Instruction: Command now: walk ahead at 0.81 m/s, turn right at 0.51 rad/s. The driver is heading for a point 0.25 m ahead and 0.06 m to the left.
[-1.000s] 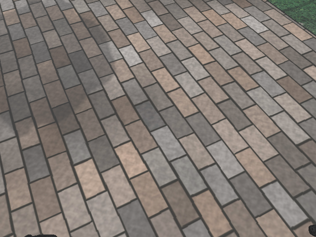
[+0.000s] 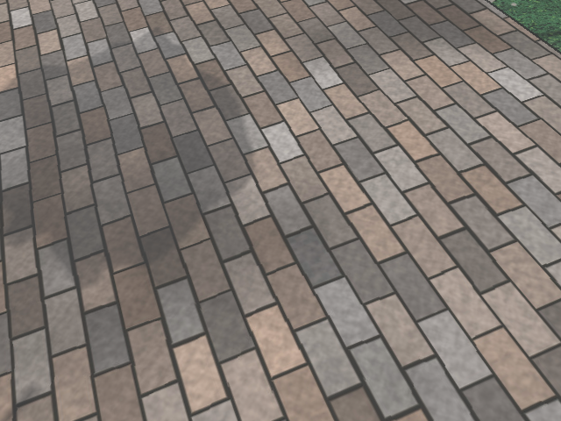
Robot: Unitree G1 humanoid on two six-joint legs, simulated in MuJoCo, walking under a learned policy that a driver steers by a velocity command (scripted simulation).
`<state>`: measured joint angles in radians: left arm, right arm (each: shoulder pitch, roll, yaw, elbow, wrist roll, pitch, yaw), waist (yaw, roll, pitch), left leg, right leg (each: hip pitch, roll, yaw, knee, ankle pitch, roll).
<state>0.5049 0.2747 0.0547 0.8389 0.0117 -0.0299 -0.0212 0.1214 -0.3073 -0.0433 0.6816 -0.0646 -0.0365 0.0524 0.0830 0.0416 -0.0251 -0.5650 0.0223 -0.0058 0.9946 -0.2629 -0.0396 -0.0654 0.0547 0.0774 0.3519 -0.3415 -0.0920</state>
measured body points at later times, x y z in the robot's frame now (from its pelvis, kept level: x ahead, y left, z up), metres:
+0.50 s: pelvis +0.26 +0.01 +0.00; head +0.30 +0.00 +0.44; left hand +0.46 +0.25 -0.10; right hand +0.32 -0.26 -0.13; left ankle +0.32 +0.10 -0.74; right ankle +0.31 -0.14 -0.71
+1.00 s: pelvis +0.34 -0.04 -0.01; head +0.35 -0.04 +0.44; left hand +0.50 +0.20 -0.12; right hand +0.39 -0.31 -0.15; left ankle +0.32 +0.10 -0.74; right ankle +0.34 -0.14 -0.74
